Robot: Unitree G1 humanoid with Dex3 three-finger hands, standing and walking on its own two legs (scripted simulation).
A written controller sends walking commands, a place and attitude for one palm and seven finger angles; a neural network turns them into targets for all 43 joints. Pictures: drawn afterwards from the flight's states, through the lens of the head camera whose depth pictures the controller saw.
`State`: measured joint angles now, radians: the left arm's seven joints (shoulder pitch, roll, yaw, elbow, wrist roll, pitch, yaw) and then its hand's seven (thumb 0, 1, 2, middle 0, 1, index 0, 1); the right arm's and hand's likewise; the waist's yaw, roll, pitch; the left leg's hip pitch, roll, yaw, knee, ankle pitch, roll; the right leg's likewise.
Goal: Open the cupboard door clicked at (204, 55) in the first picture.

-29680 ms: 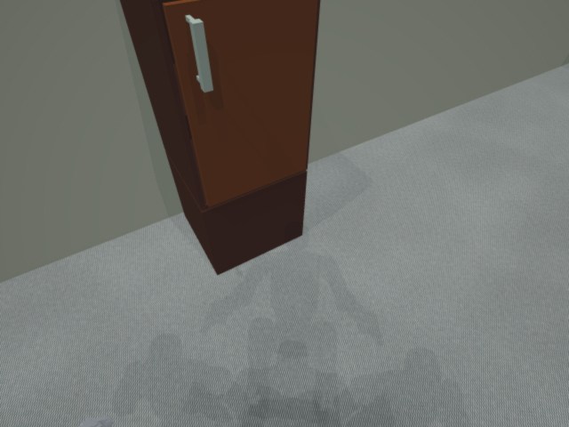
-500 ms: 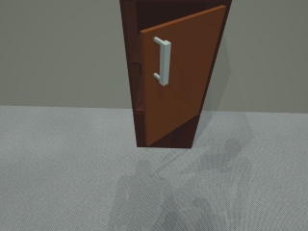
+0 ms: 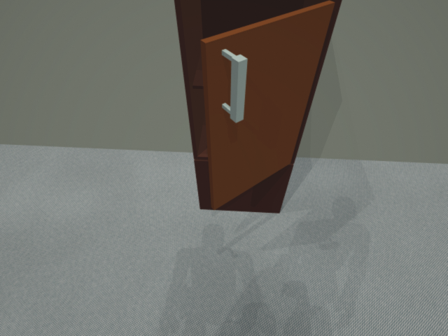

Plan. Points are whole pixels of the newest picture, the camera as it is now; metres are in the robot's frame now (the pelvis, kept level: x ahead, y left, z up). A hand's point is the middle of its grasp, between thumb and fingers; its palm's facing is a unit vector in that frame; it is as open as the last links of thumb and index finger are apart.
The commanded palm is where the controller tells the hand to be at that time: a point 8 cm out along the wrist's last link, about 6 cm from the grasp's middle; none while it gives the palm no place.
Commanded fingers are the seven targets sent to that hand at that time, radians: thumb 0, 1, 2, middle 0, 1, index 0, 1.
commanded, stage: look to check the result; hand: left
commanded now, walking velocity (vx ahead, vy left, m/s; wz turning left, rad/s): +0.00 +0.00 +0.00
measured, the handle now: (232, 86) +0.58 +0.02 +0.15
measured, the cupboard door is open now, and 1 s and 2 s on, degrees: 40 40 40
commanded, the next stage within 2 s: walk to a spot facing it in 0.14 s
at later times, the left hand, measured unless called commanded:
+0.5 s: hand out of the picture +0.01 +0.17 -0.18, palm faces +0.01 -0.98 -0.18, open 7.4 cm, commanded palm none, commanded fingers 0.00 0.90 0.90 -0.20 -0.30 -0.20 -0.30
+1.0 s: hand out of the picture +0.12 +0.15 -0.17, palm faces -0.29 -0.91 -0.28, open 7.4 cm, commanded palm none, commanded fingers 0.00 0.90 0.90 -0.20 -0.30 -0.20 -0.30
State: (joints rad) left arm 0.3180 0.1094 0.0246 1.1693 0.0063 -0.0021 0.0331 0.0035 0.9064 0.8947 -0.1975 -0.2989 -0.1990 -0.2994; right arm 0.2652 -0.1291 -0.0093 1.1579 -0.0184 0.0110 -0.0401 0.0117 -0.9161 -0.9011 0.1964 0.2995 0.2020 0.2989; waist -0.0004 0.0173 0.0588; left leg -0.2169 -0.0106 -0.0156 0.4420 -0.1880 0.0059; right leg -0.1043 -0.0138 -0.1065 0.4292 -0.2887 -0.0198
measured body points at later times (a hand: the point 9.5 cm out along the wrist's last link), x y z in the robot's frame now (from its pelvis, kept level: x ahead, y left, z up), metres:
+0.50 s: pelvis +0.01 +0.00 -0.01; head +0.03 +0.00 +0.44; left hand +0.01 +0.22 -0.17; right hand +0.00 -0.23 -0.17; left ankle +0.03 +0.12 -0.74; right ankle -0.03 -0.10 -0.74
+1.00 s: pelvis +0.00 -0.03 +0.00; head +0.06 -0.06 +0.44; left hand +0.14 +0.20 -0.15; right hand +0.01 -0.31 -0.15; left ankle +0.04 +0.11 -0.67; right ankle -0.04 -0.12 -0.74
